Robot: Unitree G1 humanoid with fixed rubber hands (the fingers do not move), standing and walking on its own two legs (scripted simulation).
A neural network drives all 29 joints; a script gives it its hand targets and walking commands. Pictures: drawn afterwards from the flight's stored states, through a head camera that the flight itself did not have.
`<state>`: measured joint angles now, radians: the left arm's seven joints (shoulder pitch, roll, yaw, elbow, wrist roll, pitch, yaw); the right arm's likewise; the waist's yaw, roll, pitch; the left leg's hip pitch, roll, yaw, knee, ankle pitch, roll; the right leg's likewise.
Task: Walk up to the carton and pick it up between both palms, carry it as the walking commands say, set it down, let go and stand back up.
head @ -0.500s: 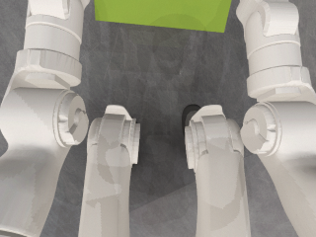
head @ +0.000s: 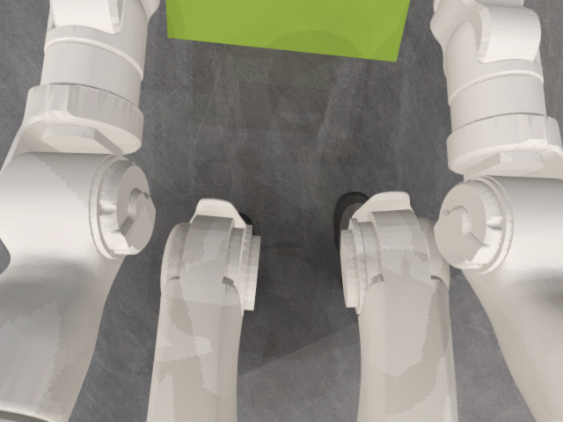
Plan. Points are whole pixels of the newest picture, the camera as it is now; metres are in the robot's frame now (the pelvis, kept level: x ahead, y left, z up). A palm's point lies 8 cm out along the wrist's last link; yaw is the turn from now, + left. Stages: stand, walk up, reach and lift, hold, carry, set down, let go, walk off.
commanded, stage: set down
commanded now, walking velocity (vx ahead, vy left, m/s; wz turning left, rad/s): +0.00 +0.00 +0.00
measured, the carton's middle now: out of the picture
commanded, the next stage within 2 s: none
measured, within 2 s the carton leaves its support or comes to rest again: rests again in 0.88 s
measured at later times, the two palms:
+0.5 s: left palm out of the picture +0.59 +0.14 -0.16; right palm out of the picture +0.56 -0.17 -0.17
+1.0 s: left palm out of the picture +0.59 +0.14 -0.17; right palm out of the picture +0.57 -0.17 -0.18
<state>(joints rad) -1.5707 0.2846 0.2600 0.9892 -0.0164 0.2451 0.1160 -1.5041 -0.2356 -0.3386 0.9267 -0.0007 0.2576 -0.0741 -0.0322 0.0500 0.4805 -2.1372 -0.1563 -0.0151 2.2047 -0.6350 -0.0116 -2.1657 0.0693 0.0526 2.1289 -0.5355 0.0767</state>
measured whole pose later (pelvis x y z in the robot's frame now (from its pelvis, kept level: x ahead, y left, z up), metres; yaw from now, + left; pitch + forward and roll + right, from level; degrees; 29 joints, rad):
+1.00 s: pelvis +0.03 -0.01 +0.00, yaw +1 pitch +41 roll -1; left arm -1.47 0.26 0.35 1.02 0.07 0.16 0.04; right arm -1.41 -0.17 -0.45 0.93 -0.14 0.18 0.00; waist -0.05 0.05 0.30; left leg -2.22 -0.17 -0.02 2.22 -0.71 -0.03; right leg -2.26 0.05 0.05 2.17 -0.62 0.06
